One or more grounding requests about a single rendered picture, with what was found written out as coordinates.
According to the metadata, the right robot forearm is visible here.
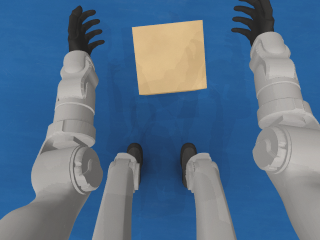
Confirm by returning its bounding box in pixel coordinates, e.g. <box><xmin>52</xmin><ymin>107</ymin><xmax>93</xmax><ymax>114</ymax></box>
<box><xmin>249</xmin><ymin>31</ymin><xmax>320</xmax><ymax>130</ymax></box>

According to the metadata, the robot left upper arm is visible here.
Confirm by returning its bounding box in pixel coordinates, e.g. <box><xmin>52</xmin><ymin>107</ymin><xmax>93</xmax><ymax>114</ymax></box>
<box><xmin>0</xmin><ymin>145</ymin><xmax>103</xmax><ymax>240</ymax></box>

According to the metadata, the right robot hand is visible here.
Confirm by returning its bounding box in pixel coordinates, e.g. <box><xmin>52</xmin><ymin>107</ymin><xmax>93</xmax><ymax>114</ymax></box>
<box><xmin>231</xmin><ymin>0</ymin><xmax>275</xmax><ymax>47</ymax></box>

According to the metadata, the right robot foot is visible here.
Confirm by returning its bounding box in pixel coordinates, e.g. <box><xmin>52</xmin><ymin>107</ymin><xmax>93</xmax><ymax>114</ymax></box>
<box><xmin>180</xmin><ymin>143</ymin><xmax>197</xmax><ymax>188</ymax></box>

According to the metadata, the left robot hand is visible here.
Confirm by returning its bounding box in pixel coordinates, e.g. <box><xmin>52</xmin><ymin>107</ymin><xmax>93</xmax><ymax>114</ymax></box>
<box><xmin>67</xmin><ymin>5</ymin><xmax>105</xmax><ymax>57</ymax></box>

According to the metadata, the right robot thigh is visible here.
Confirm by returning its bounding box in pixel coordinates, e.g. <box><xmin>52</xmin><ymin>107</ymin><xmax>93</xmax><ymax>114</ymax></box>
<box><xmin>186</xmin><ymin>158</ymin><xmax>237</xmax><ymax>240</ymax></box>

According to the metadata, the carton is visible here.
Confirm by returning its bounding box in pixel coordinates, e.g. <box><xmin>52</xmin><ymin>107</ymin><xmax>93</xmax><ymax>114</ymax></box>
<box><xmin>132</xmin><ymin>20</ymin><xmax>207</xmax><ymax>96</ymax></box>

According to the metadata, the left robot forearm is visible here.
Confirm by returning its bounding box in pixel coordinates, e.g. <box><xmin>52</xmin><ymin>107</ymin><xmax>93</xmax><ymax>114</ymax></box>
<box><xmin>31</xmin><ymin>50</ymin><xmax>99</xmax><ymax>187</ymax></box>

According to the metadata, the robot right upper arm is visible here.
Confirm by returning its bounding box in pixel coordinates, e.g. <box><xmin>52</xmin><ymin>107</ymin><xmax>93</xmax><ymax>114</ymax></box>
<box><xmin>252</xmin><ymin>124</ymin><xmax>320</xmax><ymax>240</ymax></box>

